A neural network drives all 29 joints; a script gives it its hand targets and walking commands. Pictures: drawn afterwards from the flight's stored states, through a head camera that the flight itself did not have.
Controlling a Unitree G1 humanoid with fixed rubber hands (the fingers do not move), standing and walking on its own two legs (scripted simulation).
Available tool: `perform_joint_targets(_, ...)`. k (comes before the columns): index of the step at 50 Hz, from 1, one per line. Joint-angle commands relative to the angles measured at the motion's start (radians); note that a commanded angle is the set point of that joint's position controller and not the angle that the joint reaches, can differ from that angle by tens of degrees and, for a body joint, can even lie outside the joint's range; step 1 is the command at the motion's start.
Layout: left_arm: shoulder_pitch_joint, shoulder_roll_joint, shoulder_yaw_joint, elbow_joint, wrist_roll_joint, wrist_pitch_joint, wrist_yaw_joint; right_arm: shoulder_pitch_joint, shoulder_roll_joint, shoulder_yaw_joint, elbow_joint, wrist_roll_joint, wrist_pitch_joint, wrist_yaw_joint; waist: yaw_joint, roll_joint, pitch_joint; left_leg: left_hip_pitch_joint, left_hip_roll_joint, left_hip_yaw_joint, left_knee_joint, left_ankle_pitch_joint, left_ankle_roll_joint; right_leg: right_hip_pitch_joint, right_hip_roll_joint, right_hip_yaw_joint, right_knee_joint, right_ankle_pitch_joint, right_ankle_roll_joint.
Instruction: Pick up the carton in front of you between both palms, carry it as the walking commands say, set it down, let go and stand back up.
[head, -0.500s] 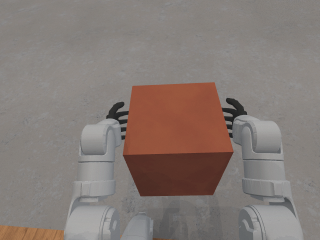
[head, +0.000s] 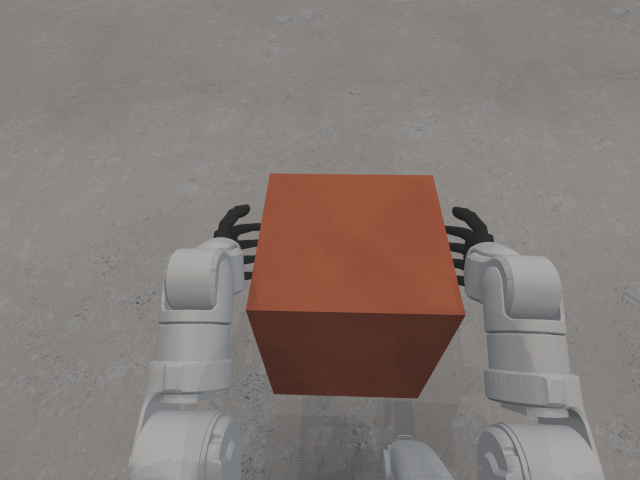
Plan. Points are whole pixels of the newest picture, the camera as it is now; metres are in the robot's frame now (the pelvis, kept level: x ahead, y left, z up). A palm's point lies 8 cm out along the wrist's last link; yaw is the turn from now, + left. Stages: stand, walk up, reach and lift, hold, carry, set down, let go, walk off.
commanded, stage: carry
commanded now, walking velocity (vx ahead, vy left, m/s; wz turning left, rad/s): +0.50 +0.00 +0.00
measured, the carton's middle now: (347, 292) +0.36 -0.02 +0.00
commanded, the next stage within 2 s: none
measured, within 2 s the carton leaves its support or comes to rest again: neither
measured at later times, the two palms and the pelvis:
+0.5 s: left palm (258, 138) +0.57 +0.11 +0.09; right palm (450, 129) +0.59 -0.19 +0.08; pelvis +0.30 -0.05 +0.01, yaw +2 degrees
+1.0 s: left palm (249, 50) +0.86 +0.15 +0.08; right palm (401, 47) +0.84 -0.15 +0.08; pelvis +0.59 +0.01 +0.01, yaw -1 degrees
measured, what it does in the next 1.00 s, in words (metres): walks ahead: right foot, then left foot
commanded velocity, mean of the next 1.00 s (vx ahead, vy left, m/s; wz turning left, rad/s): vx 0.50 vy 0.00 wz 0.00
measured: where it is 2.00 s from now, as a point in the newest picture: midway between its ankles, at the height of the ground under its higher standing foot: (325, 198)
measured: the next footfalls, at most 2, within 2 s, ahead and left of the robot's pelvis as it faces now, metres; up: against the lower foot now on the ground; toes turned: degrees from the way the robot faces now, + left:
right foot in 0.26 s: +0.33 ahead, -0.13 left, +0.00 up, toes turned -7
left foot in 0.74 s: +0.62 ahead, +0.09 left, +0.00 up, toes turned +11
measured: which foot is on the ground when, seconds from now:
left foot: down 0.00-0.28, up 0.30-0.72, down 0.74-1.00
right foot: up 0.00-0.24, down 0.26-0.76, up 0.78-1.00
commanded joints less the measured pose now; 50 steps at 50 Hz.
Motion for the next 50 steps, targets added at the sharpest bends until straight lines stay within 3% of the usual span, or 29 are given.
perform_joint_targets(1,-0.739,-1.124,-0.649,-0.217,-0.401,-0.063,-0.177,-0.835,1.137,0.689,-0.228,0.499,-0.033,0.262,0.001,0.112,-0.566,0.518,0.285,-0.271,-0.108,0.425,0.104,-0.088,-0.015,-0.027,-0.107,0.076,0.017)
perform_joint_targets(9,-0.57,-1.08,-0.683,-0.24,-0.375,-0.01,-0.208,-0.58,1.064,0.666,-0.193,0.397,0.017,0.275,0.008,0.143,-0.452,0.601,0.222,-0.099,-0.057,0.709,0.022,0.042,0.049,-0.138,-0.553,0.336,-0.01)
perform_joint_targets(11,-0.518,-1.084,-0.684,-0.235,-0.376,0.008,-0.23,-0.505,1.057,0.662,-0.189,0.363,0.029,0.278,0.024,0.173,-0.469,0.557,0.206,-0.046,0.042,0.812,-0.022,0.235,0.084,-0.194,-0.684,0.376,-0.028)
perform_joint_targets(12,-0.495,-1.092,-0.683,-0.232,-0.374,0.015,-0.242,-0.471,1.057,0.666,-0.192,0.352,0.035,0.281,0.039,0.155,-0.509,0.466,0.189,0.0,0.159,0.769,-0.056,0.443,0.085,-0.206,-0.745,0.422,-0.036)
perform_joint_targets(13,-0.449,-1.095,-0.675,-0.223,-0.37,0.019,-0.253,-0.464,1.051,0.675,-0.203,0.346,0.041,0.285,0.06,0.108,-0.549,0.287,0.179,0.011,0.285,0.55,-0.088,0.667,-0.008,-0.116,-0.712,0.413,-0.051)
perform_joint_targets(14,-0.414,-1.089,-0.665,-0.223,-0.356,0.023,-0.26,-0.46,1.054,0.687,-0.214,0.35,0.049,0.292,0.067,-0.083,-0.627,0.072,0.141,0.015,0.47,0.142,-0.11,0.9,-0.244,0.169,-0.586,0.648,-0.092)
perform_joint_targets(15,-0.381,-1.06,-0.656,-0.199,-0.33,0.02,-0.264,-0.446,1.088,0.692,-0.22,0.352,0.058,0.295,0.075,-0.298,-0.665,-0.276,0.01,-0.028,0.684,-0.3,-0.129,1.126,-0.37,0.474,-0.646,0.541,-0.271)
perform_joint_targets(16,-0.343,-1.089,-0.661,-0.219,-0.34,0.021,-0.27,-0.429,1.094,0.696,-0.233,0.35,0.056,0.299,0.074,-0.25,-0.616,-0.401,0.039,-0.099,0.799,-0.334,-0.112,1.085,-0.375,0.492,-0.697,0.463,-0.282)
perform_joint_targets(18,-0.361,-1.138,-0.693,-0.308,-0.354,0.013,-0.279,-0.411,1.129,0.723,-0.273,0.355,0.041,0.303,0.069,-0.085,-0.527,-0.421,0.107,-0.12,0.727,-0.245,-0.096,0.947,-0.318,0.337,-0.728,0.491,-0.215)
perform_joint_targets(19,-0.373,-1.155,-0.717,-0.359,-0.367,0.008,-0.283,-0.396,1.143,0.738,-0.299,0.358,0.032,0.302,0.069,-0.046,-0.497,-0.388,0.134,-0.122,0.64,-0.195,-0.1,0.875,-0.3,0.277,-0.761,0.46,-0.188)
perform_joint_targets(20,-0.37,-1.161,-0.735,-0.405,-0.376,0.003,-0.286,-0.374,1.153,0.751,-0.332,0.36,0.024,0.3,0.067,-0.061,-0.492,-0.336,0.133,-0.101,0.576,-0.168,-0.11,0.822,-0.281,0.219,-0.786,0.435,-0.168)
perform_joint_targets(24,-0.229,-1.138,-0.778,-0.508,-0.392,-0.001,-0.301,-0.23,1.119,0.787,-0.454,0.328,0.001,0.275,0.063,-0.118,-0.475,-0.292,0.122,-0.027,0.388,-0.088,-0.138,0.766,-0.233,0.083,-0.831,0.402,-0.174)
perform_joint_targets(28,-0.081,-1.064,-0.773,-0.522,-0.387,0.013,-0.312,-0.102,1.08,0.805,-0.497,0.32,0.02,0.27,0.067,-0.138,-0.406,-0.273,0.113,0.022,0.215,0.07,-0.131,0.753,-0.197,0.008,-0.836,0.473,-0.148)
perform_joint_targets(32,-0.03,-1.013,-0.766,-0.496,-0.362,0.032,-0.312,-0.062,1.021,0.804,-0.478,0.327,0.05,0.286,0.071,-0.146,-0.327,-0.23,0.095,0.065,0.098,0.141,-0.112,0.748,-0.179,-0.049,-0.805,0.517,-0.121)
perform_joint_targets(34,-0.018,-1.001,-0.763,-0.477,-0.35,0.039,-0.309,-0.057,1.002,0.796,-0.459,0.333,0.061,0.295,0.072,-0.152,-0.296,-0.157,0.087,0.088,0.041,0.138,-0.098,0.733,-0.182,-0.061,-0.763,0.537,-0.102)
perform_joint_targets(36,-0.016,-0.992,-0.765,-0.459,-0.343,0.045,-0.307,-0.036,0.989,0.779,-0.42,0.329,0.067,0.302,0.05,-0.091,-0.342,0.11,0.029,0.163,-0.021,0.077,-0.088,0.633,-0.128,-0.151,-0.544,0.59,-0.059)
perform_joint_targets(37,-0.017,-0.979,-0.763,-0.448,-0.34,0.048,-0.306,-0.016,0.983,0.769,-0.397,0.322,0.069,0.306,0.033,-0.035,-0.401,0.324,0.113,0.058,-0.006,0.014,-0.078,0.485,-0.107,-0.169,-0.378,0.454,-0.025)
perform_joint_targets(38,-0.042,-0.98,-0.775,-0.461,-0.348,0.056,-0.305,-0.008,0.969,0.751,-0.365,0.307,0.064,0.31,0.024,0.187,-0.472,0.508,0.378,-0.396,-0.105,-0.122,0.048,0.228,-0.006,-0.172,-0.081,0.217,0.025)
perform_joint_targets(39,-0.067,-0.989,-0.785,-0.455,-0.352,0.058,-0.308,0.005,0.991,0.746,-0.334,0.307,0.056,0.31,0.015,0.333,-0.457,0.593,0.463,-0.626,-0.198,-0.041,0.124,0.002,0.066,-0.098,0.072,-0.147,0.02)
perform_joint_targets(40,-0.084,-1.021,-0.79,-0.44,-0.36,0.049,-0.312,-0.01,1.013,0.749,-0.348,0.316,0.049,0.312,0.024,0.256,-0.441,0.557,0.466,-0.57,-0.186,0.032,0.129,-0.055,0.011,-0.02,0.179,-0.17,-0.002)
perform_joint_targets(41,-0.099,-1.044,-0.794,-0.434,-0.366,0.037,-0.315,-0.036,1.048,0.762,-0.36,0.328,0.04,0.315,0.024,0.167,-0.436,0.497,0.435,-0.489,-0.172,0.059,0.114,-0.059,-0.03,0.002,0.191,-0.143,-0.016)
perform_joint_targets(42,-0.109,-1.071,-0.798,-0.434,-0.371,0.024,-0.317,-0.068,1.077,0.776,-0.38,0.341,0.03,0.318,0.029,0.08,-0.41,0.411,0.415,-0.409,-0.191,0.012,0.075,-0.041,-0.069,0.019,0.141,-0.077,-0.023)
perform_joint_targets(43,-0.114,-1.091,-0.802,-0.434,-0.374,0.012,-0.317,-0.101,1.098,0.792,-0.398,0.351,0.021,0.32,0.037,0.053,-0.397,0.328,0.392,-0.332,-0.23,-0.058,0.044,0.007,-0.093,0.025,0.06,-0.014,-0.023)
perform_joint_targets(44,-0.12,-1.103,-0.811,-0.444,-0.373,0.002,-0.314,-0.118,1.109,0.801,-0.408,0.36,0.012,0.323,0.039,0.072,-0.395,0.279,0.372,-0.265,-0.256,-0.099,0.025,0.052,-0.083,-0.003,-0.001,0.026,-0.021)
perform_joint_targets(46,-0.103,-1.122,-0.82,-0.45,-0.368,-0.015,-0.306,-0.117,1.108,0.812,-0.425,0.374,0.0,0.325,0.038,0.122,-0.386,0.248,0.345,-0.187,-0.299,-0.131,0.023,0.078,-0.074,-0.04,-0.106,0.081,-0.004)
perform_joint_targets(50,-0.055,-1.097,-0.82,-0.479,-0.351,-0.026,-0.287,-0.085,1.069,0.821,-0.462,0.383,-0.003,0.328,0.031,0.118,-0.353,0.308,0.324,-0.112,-0.318,-0.039,0.035,0.048,-0.065,-0.09,-0.334,0.202,0.021)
